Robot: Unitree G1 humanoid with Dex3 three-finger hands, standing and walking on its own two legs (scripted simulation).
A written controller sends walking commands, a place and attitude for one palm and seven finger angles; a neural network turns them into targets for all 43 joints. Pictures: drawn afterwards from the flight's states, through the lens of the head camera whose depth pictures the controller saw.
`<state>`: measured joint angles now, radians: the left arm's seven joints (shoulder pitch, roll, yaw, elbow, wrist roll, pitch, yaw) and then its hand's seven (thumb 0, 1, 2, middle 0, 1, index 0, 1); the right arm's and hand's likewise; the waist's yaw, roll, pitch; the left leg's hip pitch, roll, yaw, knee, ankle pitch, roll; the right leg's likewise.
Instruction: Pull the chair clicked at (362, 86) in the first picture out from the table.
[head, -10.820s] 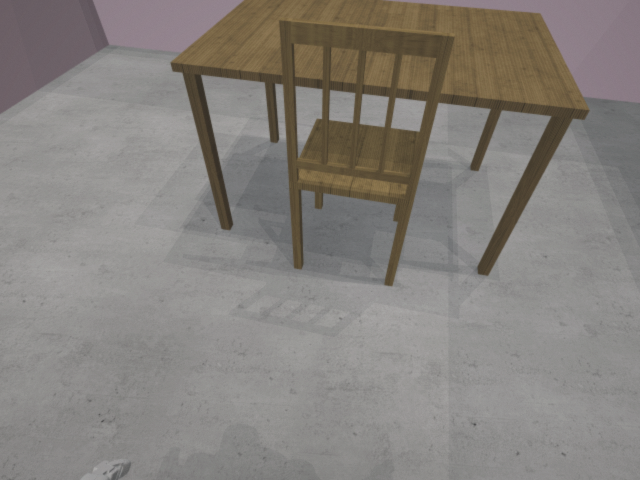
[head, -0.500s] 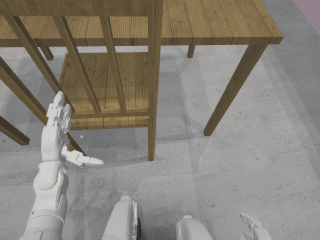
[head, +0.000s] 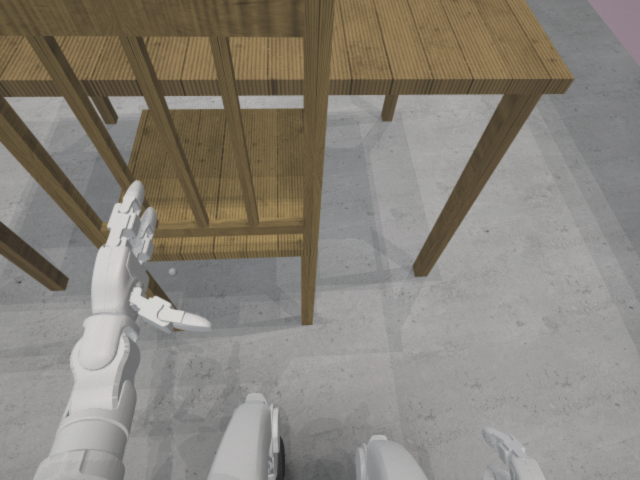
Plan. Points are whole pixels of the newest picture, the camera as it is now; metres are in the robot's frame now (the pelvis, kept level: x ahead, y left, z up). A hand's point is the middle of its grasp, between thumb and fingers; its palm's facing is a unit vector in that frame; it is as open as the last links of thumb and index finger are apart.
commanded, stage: aim the fingers beside a spindle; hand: left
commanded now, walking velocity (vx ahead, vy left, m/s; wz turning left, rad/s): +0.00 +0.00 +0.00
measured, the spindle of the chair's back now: (176, 154) +0.52 +0.22 +0.06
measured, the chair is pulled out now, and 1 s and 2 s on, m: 0.00 0.00 0.00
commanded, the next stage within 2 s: none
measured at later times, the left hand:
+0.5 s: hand (187, 283) +0.35 +0.18 +0.01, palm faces +0.06 -1.00 +0.00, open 16.9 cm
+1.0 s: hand (167, 264) +0.36 +0.21 +0.03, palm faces +0.14 -0.99 -0.07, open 16.9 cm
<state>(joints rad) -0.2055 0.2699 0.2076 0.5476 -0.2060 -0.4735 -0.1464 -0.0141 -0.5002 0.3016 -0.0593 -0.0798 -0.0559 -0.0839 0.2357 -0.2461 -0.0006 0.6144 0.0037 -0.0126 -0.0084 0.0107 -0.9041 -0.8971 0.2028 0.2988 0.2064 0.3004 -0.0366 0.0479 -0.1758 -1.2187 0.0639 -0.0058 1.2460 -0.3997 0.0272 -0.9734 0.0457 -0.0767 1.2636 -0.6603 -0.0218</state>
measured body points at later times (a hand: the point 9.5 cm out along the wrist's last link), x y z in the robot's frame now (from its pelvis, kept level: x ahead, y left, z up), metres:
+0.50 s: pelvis +0.00 +0.01 +0.00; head +0.11 +0.03 +0.43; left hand +0.34 +0.24 +0.01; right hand +0.13 -0.25 -0.11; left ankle +0.10 +0.11 -0.62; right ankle -0.03 -0.11 -0.62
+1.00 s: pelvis +0.00 +0.00 +0.00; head +0.10 +0.02 +0.44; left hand +0.35 +0.26 +0.04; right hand +0.14 -0.25 -0.11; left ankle +0.10 +0.11 -0.62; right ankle -0.03 -0.11 -0.62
